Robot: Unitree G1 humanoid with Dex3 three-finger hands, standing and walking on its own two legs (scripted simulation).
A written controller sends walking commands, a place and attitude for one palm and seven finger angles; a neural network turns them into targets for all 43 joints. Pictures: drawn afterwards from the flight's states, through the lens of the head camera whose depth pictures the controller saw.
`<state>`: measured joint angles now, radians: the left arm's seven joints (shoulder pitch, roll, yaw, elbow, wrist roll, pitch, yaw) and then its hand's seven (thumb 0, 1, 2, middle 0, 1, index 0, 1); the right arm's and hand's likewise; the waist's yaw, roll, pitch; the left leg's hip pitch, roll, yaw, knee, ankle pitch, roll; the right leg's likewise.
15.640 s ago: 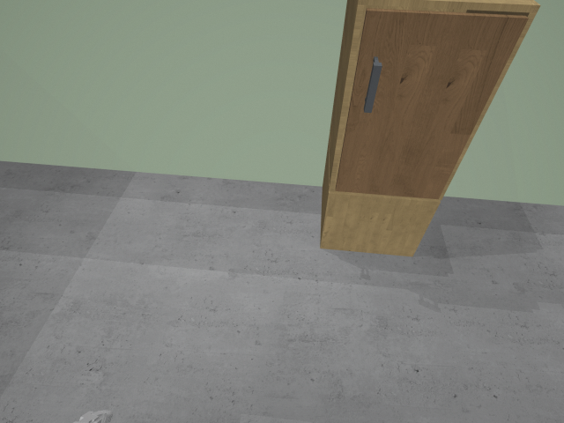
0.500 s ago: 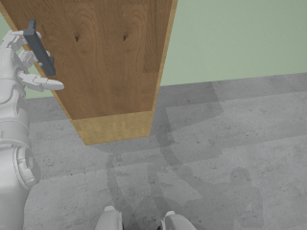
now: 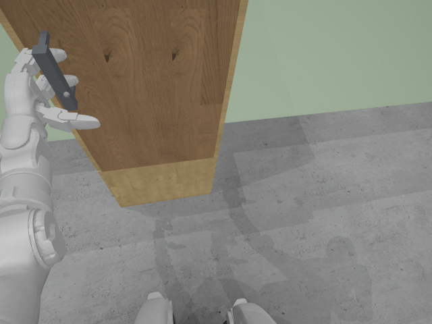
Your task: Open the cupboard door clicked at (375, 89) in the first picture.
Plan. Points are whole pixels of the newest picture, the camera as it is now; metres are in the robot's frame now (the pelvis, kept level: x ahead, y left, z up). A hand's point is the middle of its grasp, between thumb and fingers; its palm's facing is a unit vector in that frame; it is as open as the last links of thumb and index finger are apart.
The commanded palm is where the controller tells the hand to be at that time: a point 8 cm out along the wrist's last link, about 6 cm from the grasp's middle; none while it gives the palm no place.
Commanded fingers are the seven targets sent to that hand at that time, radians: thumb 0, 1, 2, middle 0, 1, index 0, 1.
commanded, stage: slide the fingers in behind the handle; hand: left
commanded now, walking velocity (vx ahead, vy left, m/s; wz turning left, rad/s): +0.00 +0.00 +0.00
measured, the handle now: (58, 73) +0.55 +0.25 +0.10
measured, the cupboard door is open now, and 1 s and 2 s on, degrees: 0 0 43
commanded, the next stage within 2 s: close the thumb around the handle in 0.20 s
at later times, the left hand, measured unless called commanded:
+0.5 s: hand (68, 94) +0.50 +0.22 +0.10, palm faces +0.13 -0.99 +0.00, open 12.9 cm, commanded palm +0.47 +0.27 +0.09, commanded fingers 0.00 0.12 0.56 -0.34 -1.27 -0.34 -1.27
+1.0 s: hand (69, 95) +0.50 +0.22 +0.10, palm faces +0.10 -0.99 +0.01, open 5.8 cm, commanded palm +0.47 +0.27 +0.09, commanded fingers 0.00 0.90 0.90 -0.40 -1.35 -0.40 -1.35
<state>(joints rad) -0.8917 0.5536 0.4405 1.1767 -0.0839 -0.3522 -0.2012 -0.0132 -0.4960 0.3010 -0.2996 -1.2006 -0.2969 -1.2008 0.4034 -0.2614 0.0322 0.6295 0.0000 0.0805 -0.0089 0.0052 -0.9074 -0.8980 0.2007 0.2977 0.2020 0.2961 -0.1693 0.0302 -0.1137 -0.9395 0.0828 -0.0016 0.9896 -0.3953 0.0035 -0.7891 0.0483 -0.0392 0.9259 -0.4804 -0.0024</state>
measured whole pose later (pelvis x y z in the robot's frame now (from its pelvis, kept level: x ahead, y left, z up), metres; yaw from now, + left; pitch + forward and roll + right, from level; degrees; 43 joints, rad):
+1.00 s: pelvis -0.01 +0.00 +0.00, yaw +0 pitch +20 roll -4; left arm -0.92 0.54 0.43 1.19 -0.09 -0.35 -0.22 0.00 0.70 0.83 -0.37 -1.33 -0.37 -1.34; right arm 0.40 -0.27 0.03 0.64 0.00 0.07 -0.02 0.01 -0.91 -0.90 0.20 0.30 0.20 0.30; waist -0.17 0.03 -0.11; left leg -0.95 0.08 -0.01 1.00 -0.39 0.01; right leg -0.80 0.05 -0.05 0.93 -0.47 0.00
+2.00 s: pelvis +0.01 -0.03 +0.02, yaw +4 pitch +7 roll -1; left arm 0.03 -0.11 -0.22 0.11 0.09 -0.10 0.61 0.01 0.71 0.77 -0.31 -1.32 -0.32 -1.33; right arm 0.18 -0.17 0.02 0.54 -0.06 0.07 0.04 0.01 -0.91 -0.90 0.20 0.30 0.20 0.30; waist -0.01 0.04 -0.14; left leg -0.62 0.04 -0.03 0.87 -0.38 -0.03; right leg -0.48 0.01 -0.07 0.86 -0.51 -0.03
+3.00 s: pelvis +0.00 -0.03 +0.02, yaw +5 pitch +7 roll +0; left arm -0.02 -0.11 -0.25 0.16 0.06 -0.09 0.61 -0.01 -0.49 0.30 -0.32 -0.70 -0.31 -0.74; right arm 0.17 -0.18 0.01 0.59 -0.06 0.05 0.01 0.01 -0.91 -0.90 0.20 0.30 0.20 0.30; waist 0.00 0.04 -0.12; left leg -0.62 0.03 -0.04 0.87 -0.36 -0.04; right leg -0.49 0.01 -0.08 0.88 -0.51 -0.04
